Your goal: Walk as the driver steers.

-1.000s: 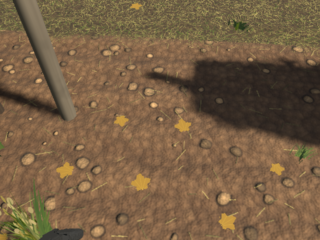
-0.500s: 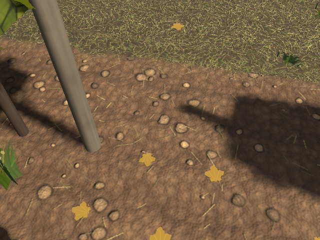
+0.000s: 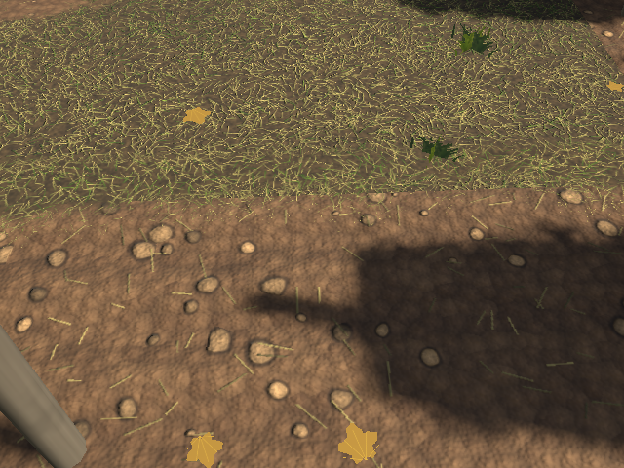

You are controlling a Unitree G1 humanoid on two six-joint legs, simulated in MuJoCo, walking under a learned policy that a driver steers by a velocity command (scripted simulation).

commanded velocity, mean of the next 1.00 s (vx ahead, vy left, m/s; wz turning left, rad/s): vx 0.50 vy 0.00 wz -0.58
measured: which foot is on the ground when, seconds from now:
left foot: down 0.00-0.20, up 0.22-0.66, down 0.68-1.00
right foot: up 0.00-0.16, down 0.18-0.68, up 0.70-1.00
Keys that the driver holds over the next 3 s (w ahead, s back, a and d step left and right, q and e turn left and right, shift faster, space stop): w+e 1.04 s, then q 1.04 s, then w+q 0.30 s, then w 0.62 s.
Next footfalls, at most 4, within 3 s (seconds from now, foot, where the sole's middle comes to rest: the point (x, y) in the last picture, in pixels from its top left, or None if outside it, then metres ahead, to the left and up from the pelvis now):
0.18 right None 0.27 -0.13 -0.78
0.68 left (318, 430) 0.59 -0.01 -0.78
1.18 right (483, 389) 0.67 -0.39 -0.78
1.64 left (380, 345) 0.80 -0.17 -0.78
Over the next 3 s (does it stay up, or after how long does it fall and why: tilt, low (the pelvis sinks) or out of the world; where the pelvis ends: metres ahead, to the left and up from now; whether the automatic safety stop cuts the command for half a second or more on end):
stays up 1.03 -0.17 0.00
